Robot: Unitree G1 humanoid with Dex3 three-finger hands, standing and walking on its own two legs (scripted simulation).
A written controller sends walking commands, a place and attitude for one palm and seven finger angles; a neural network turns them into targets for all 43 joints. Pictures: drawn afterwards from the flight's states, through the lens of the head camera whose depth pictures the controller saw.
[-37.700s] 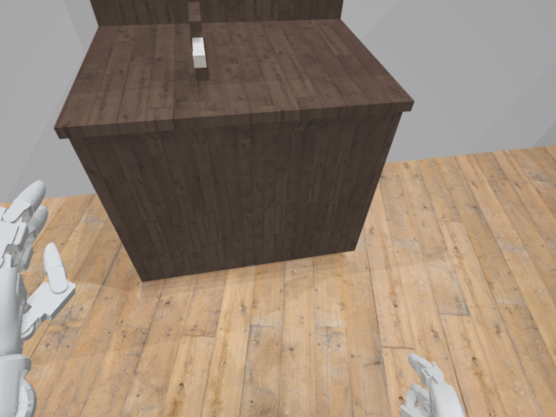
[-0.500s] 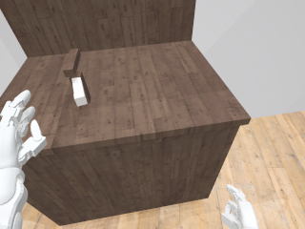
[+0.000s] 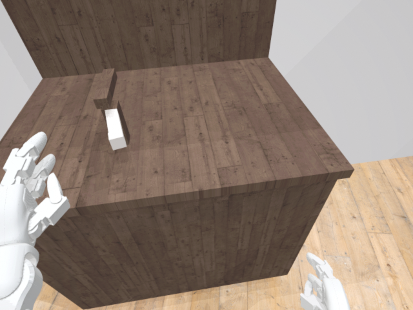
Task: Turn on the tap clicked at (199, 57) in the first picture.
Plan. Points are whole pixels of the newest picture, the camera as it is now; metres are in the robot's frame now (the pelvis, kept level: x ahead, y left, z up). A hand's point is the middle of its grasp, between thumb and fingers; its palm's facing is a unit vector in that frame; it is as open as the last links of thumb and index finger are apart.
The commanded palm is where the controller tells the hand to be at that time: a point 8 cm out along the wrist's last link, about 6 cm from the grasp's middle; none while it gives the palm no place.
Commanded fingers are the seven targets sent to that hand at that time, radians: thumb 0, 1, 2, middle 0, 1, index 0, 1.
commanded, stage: turn the palm inward beside the body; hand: left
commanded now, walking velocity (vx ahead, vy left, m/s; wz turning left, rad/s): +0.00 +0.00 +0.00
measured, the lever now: (117, 139) +0.38 +0.25 +0.15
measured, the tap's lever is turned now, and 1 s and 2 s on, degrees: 13 13 13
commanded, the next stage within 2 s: reach beside the lever's end, fingers flat in 1.10 s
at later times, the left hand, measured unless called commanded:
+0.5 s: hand (58, 209) +0.19 +0.24 +0.19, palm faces +0.46 -0.87 -0.15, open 7.4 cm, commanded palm +0.13 +0.28 +0.20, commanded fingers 0.00 0.90 0.90 -0.20 -0.30 -0.20 -0.30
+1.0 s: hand (69, 212) +0.18 +0.22 +0.19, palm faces +0.48 -0.87 -0.12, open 7.4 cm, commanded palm +0.13 +0.26 +0.20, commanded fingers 0.00 0.90 0.90 -0.20 -0.30 -0.20 -0.30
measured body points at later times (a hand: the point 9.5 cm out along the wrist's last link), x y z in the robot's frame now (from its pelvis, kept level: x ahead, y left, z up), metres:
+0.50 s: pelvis +0.00 +0.00 +0.00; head -0.03 -0.02 +0.45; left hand +0.16 +0.29 +0.19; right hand +0.22 -0.19 -0.06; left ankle -0.01 +0.13 -0.73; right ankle +0.02 -0.09 -0.73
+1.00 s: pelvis +0.00 -0.01 +0.00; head -0.03 -0.05 +0.45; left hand +0.15 +0.27 +0.19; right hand +0.23 -0.21 -0.06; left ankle -0.01 +0.13 -0.73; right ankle +0.02 -0.09 -0.73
